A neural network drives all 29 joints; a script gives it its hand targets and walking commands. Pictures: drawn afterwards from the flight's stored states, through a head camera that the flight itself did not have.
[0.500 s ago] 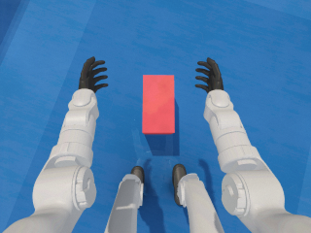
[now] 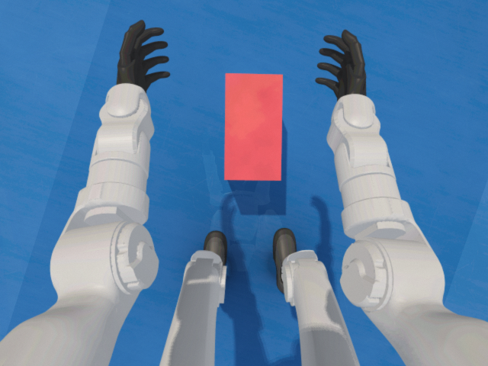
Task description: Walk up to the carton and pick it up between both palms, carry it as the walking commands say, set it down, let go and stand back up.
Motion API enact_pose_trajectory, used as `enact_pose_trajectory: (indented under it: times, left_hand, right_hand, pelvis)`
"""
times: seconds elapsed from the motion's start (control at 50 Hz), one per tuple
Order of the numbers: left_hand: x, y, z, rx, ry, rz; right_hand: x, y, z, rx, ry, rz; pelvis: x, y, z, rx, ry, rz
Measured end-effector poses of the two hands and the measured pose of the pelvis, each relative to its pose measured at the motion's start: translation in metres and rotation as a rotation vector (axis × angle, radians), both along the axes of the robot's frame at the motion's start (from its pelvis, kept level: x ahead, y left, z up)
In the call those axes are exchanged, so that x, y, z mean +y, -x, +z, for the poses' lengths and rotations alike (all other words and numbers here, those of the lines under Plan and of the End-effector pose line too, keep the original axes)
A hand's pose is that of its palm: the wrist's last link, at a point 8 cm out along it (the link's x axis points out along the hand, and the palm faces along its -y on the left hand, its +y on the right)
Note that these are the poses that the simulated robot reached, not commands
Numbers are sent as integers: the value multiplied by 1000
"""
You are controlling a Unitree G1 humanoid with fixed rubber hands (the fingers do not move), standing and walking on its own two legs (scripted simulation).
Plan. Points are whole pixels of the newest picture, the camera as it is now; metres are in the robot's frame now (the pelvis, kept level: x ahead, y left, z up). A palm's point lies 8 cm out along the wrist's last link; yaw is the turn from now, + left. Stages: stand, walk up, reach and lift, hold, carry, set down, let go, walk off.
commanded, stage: reach and lift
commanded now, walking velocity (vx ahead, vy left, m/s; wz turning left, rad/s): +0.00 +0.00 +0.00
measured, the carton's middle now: (251, 132) +0.49 +0.00 -0.55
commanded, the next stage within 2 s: none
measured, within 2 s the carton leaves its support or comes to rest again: neither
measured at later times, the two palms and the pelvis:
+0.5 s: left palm (156, 107) +0.50 +0.19 -0.29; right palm (324, 108) +0.51 -0.13 -0.28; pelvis -0.04 +0.00 -0.16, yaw -1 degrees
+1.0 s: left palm (177, 123) +0.50 +0.18 -0.44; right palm (303, 126) +0.50 -0.13 -0.43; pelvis -0.05 +0.00 -0.25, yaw -1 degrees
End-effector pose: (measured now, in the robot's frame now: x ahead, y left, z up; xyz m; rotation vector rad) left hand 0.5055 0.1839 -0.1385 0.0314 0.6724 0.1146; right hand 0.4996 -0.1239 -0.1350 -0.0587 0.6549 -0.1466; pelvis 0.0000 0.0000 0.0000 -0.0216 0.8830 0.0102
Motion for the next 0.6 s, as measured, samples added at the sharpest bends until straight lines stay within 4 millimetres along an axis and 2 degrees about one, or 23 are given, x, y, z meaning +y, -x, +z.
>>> enact_pose_trajectory:
  times: [0.26, 0.46, 0.6]
  left_hand:
    - [-1, 9, -99, 2, -20, 7]
    - [9, 2, -142, 5, -20, 24]
    - [3, -3, -178, 10, -10, 2]
  right_hand:
    - [-6, 1, -92, -5, 7, -9]
    - [-10, -6, -139, 8, 1, 6]
    - [-5, -12, -176, 19, 0, 24]
  pelvis:
    - [1, 23, -90, 24, 17, -1]
    - [-1, 40, -148, -16, 12, -8]
    - [-2, 45, -178, -30, 10, -5]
